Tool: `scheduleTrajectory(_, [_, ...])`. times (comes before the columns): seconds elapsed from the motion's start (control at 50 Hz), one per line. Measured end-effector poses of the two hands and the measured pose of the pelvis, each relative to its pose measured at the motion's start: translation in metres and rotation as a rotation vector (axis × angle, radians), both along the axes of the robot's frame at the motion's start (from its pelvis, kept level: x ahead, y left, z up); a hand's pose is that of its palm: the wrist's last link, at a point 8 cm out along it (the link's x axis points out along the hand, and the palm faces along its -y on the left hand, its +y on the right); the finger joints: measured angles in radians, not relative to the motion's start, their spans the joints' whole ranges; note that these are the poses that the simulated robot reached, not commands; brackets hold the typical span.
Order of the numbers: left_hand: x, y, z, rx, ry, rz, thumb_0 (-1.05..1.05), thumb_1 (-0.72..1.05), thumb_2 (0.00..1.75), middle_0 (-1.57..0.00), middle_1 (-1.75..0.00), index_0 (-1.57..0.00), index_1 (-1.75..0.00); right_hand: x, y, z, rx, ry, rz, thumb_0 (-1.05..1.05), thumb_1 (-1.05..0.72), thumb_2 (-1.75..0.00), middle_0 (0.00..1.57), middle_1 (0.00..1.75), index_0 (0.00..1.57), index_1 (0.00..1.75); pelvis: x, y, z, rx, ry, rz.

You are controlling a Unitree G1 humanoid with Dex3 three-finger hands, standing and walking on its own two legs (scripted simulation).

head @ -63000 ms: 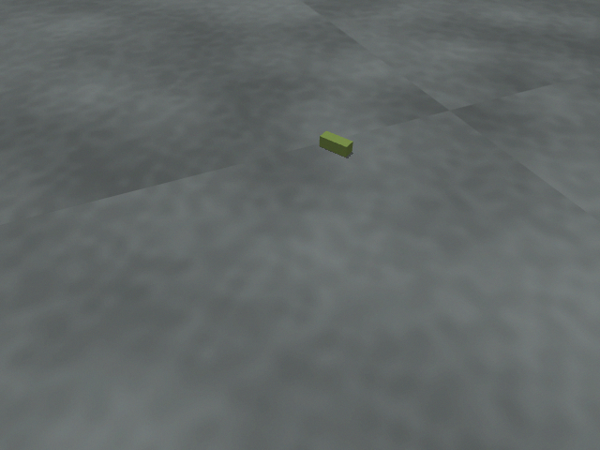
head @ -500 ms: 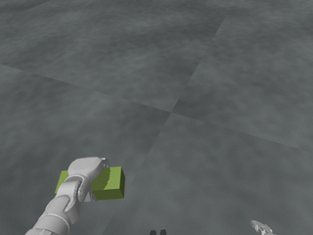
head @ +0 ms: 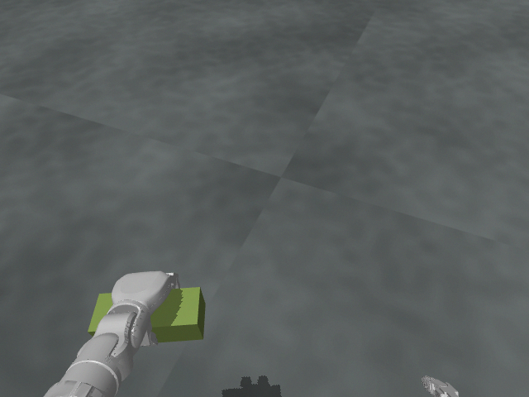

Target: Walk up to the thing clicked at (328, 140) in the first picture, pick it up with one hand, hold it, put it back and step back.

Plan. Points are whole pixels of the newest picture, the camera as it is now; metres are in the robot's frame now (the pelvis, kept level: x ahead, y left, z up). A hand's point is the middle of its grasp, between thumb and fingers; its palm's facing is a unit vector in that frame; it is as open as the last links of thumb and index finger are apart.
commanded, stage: crouch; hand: left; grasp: from above
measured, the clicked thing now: (151, 316) +0.30 +0.23 -0.11
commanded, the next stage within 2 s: lower in 1.78 s
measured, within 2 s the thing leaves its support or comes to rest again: neither
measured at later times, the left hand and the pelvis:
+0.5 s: hand (183, 317) +0.37 +0.22 -0.31, palm faces -0.41 +0.00 -0.91, open 10.0 cm; pelvis -0.05 +0.01 -0.19, yaw -1 degrees
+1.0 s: hand (197, 332) +0.40 +0.23 -0.50, palm faces -0.44 -0.04 -0.90, open 10.0 cm; pelvis -0.06 +0.00 -0.33, yaw -3 degrees
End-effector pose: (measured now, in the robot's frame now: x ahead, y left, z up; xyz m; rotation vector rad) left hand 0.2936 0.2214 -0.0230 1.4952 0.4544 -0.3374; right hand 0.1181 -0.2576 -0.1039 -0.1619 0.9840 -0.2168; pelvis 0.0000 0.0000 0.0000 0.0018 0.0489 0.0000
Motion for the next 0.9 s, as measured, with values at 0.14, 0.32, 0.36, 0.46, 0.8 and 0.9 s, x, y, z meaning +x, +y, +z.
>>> scheduleTrajectory(0.14, [0.006, 0.004, -0.054, 0.034, 0.001, -0.018, 0.00, -0.04, 0.65, -0.62, -0.73, -0.65, -0.68, -0.031, -0.012, -0.025, -0.052, 0.102, 0.008, 0.01, -0.88, -0.90, 0.20, 0.30, 0.20, 0.29, -0.013, 0.000, -0.026, -0.011, 0.125, 0.009])
scheduleTrajectory(0.32, [0.046, 0.005, -0.141, 0.075, -0.066, -0.044, 0.00, -0.02, 0.64, -0.60, -0.75, -0.63, -0.69, -0.094, -0.026, -0.102, -0.120, 0.240, -0.043, 0.01, -0.89, -0.89, 0.20, 0.30, 0.20, 0.29, -0.034, 0.005, -0.105, -0.031, 0.336, 0.004])
scheduleTrajectory(0.36, [0.056, 0.004, -0.161, 0.074, -0.081, -0.031, 0.00, -0.02, 0.64, -0.60, -0.75, -0.63, -0.69, -0.108, -0.025, -0.122, -0.125, 0.269, -0.060, 0.01, -0.89, -0.89, 0.20, 0.30, 0.20, 0.29, -0.038, 0.007, -0.124, -0.032, 0.379, 0.000])
scheduleTrajectory(0.46, [0.075, 0.002, -0.209, 0.070, -0.095, -0.001, 0.00, -0.02, 0.64, -0.60, -0.75, -0.63, -0.69, -0.138, -0.016, -0.172, -0.112, 0.339, -0.090, 0.01, -0.89, -0.89, 0.20, 0.30, 0.20, 0.29, -0.047, 0.008, -0.170, -0.037, 0.459, -0.005])
scheduleTrajectory(0.8, [0.092, 0.011, -0.370, 0.025, -0.009, 0.002, 0.00, -0.04, 0.65, -0.63, -0.73, -0.66, -0.67, -0.145, -0.001, -0.298, -0.078, 0.413, -0.005, 0.01, -0.89, -0.89, 0.20, 0.30, 0.20, 0.29, -0.061, 0.005, -0.289, -0.058, 0.616, -0.010])
scheduleTrajectory(0.9, [0.101, 0.010, -0.400, 0.013, -0.039, -0.011, 0.00, -0.05, 0.65, -0.64, -0.72, -0.66, -0.67, -0.134, -0.009, -0.315, -0.104, 0.418, 0.037, 0.00, -0.89, -0.90, 0.20, 0.30, 0.20, 0.29, -0.060, 0.004, -0.311, -0.067, 0.628, -0.015])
